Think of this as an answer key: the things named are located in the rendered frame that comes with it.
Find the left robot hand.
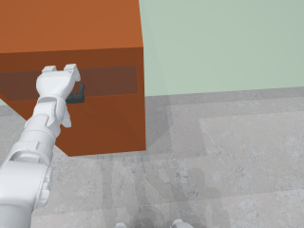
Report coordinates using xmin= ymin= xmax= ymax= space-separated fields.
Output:
xmin=36 ymin=64 xmax=81 ymax=128

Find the robot shin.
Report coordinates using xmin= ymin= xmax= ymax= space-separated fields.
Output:
xmin=171 ymin=219 xmax=182 ymax=226
xmin=115 ymin=222 xmax=126 ymax=227

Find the robot left forearm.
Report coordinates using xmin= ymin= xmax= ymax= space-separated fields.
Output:
xmin=0 ymin=94 xmax=67 ymax=174

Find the cabinet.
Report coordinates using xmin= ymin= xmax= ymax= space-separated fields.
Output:
xmin=0 ymin=0 xmax=146 ymax=157

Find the handle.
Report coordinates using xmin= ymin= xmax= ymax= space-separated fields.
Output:
xmin=66 ymin=83 xmax=85 ymax=105

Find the left robot shin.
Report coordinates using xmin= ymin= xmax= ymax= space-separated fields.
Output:
xmin=115 ymin=222 xmax=126 ymax=227

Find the right robot shin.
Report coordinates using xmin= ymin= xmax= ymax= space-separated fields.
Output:
xmin=171 ymin=219 xmax=182 ymax=226

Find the robot left upper arm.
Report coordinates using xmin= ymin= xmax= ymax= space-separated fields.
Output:
xmin=0 ymin=161 xmax=53 ymax=228

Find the drawer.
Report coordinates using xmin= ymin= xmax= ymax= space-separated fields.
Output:
xmin=0 ymin=65 xmax=138 ymax=102

